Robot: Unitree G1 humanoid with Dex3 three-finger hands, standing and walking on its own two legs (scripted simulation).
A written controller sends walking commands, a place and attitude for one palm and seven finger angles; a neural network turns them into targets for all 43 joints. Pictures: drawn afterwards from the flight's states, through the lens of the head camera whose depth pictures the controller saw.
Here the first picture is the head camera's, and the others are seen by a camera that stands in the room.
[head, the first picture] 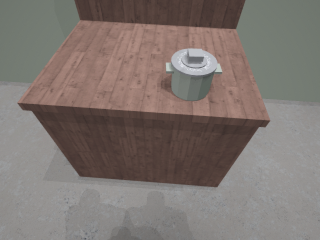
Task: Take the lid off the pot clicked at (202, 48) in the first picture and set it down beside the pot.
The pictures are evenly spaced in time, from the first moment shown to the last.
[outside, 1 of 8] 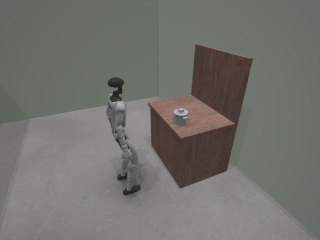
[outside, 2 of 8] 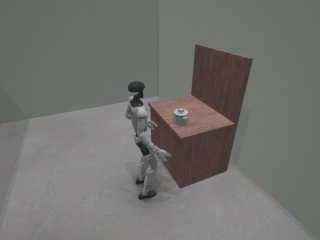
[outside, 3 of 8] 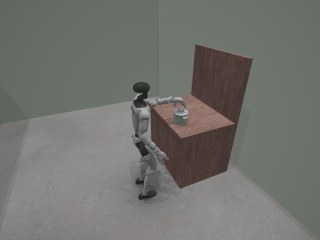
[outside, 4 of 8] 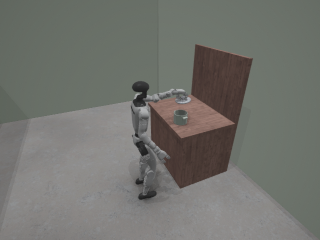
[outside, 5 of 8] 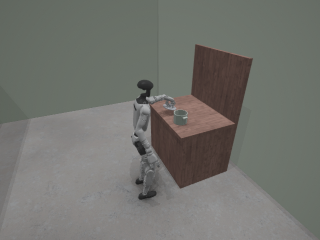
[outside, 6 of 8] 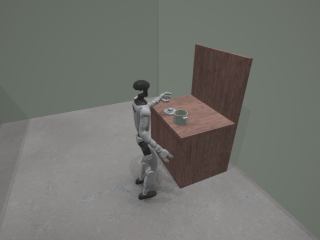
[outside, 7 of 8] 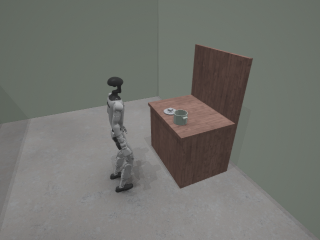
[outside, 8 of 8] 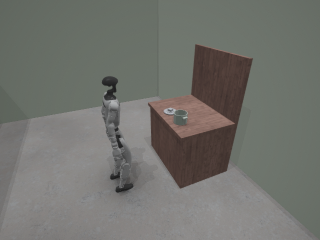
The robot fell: no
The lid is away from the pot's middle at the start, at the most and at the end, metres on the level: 0.00 0.25 0.25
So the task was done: yes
